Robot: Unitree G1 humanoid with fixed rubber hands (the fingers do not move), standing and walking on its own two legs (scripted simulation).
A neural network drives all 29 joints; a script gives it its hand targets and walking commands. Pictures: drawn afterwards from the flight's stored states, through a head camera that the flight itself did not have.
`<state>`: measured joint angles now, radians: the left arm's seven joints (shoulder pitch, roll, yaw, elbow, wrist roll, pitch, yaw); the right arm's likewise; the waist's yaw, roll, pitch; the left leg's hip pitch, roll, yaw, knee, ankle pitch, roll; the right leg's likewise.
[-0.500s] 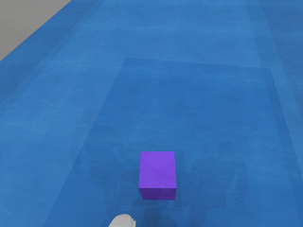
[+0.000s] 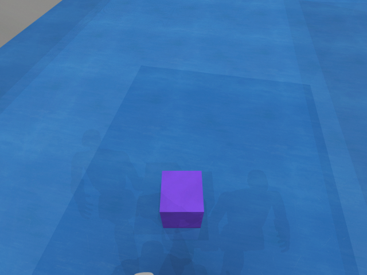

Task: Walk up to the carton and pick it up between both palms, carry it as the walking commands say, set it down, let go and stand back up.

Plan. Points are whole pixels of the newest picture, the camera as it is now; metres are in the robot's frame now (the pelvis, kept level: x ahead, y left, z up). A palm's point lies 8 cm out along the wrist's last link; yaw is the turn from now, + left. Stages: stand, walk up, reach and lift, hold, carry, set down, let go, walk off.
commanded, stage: walk up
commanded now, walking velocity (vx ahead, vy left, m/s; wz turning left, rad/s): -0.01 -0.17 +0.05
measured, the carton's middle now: (181, 200) +0.53 +0.02 -0.64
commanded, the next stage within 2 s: none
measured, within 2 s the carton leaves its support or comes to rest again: neither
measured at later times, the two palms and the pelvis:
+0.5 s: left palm out of the picture +0.05 +0.25 -0.12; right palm out of the picture +0.11 -0.28 -0.12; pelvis +0.01 -0.02 +0.00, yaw +2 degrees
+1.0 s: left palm out of the picture +0.05 +0.21 -0.11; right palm out of the picture +0.08 -0.32 -0.13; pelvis +0.02 -0.07 +0.00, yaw +2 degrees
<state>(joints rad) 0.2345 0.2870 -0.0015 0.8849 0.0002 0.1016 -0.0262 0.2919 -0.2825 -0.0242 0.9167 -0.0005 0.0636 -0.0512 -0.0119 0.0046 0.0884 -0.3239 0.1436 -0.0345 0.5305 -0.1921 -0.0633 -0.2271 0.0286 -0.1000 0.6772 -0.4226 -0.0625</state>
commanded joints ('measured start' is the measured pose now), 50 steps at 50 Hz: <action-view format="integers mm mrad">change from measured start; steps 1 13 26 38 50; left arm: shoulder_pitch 234 166 117 129 77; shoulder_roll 111 101 101 29 77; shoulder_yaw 82 45 46 42 37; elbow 25 -10 22 -14 -15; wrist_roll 26 24 18 25 15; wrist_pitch -32 -79 -82 -56 -89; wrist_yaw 12 56 56 25 65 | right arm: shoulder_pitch -1 -88 5 -50 -23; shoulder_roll -123 -48 -67 -169 -29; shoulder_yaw -69 -15 -17 -48 -22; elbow -38 -67 -28 -56 -54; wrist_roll -23 -22 -13 -39 -27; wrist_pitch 0 -5 -81 -46 -2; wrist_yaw -22 32 16 -5 29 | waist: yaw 84 71 -16 32 17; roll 63 -139 -95 233 -159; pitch -138 -99 -248 -78 -95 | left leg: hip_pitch -272 -269 197 -8 -211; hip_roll -15 -105 -46 144 -111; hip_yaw -28 81 41 -272 59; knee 26 436 -100 -174 503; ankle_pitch -222 -181 294 427 -212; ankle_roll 91 27 68 174 5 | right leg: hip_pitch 400 308 200 61 244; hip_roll -138 -269 -160 16 -286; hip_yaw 202 149 13 20 92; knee -447 -370 -28 -186 -304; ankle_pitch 66 592 657 95 973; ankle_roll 57 -20 14 57 -53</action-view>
